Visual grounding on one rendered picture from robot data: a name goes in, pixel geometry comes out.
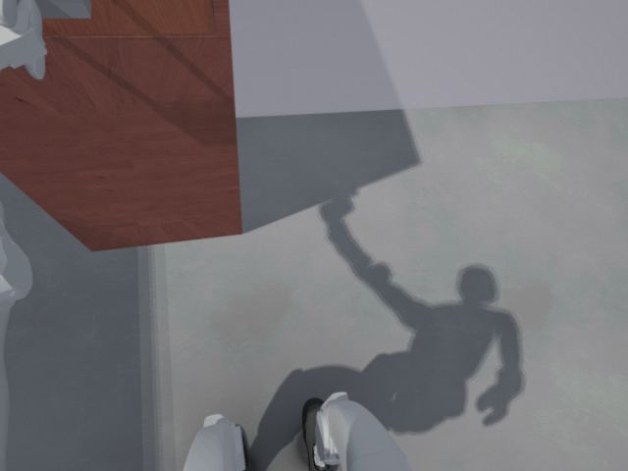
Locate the left robot thigh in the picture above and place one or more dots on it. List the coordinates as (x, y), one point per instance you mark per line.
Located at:
(216, 447)

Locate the robot left upper arm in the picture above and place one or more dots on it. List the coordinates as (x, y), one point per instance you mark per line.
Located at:
(15, 284)

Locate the right robot foot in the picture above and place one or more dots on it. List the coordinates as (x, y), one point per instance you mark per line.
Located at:
(309, 418)

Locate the drawer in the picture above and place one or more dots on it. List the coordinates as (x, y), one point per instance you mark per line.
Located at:
(137, 16)

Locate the cabinet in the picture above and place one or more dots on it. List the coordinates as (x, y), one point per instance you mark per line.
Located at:
(129, 139)

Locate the robot left hand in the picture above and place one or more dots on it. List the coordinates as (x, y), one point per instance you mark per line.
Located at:
(21, 40)

